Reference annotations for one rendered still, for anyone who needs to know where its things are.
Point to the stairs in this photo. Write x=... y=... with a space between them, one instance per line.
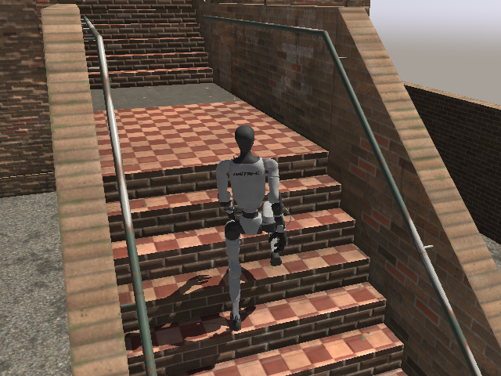
x=146 y=42
x=314 y=315

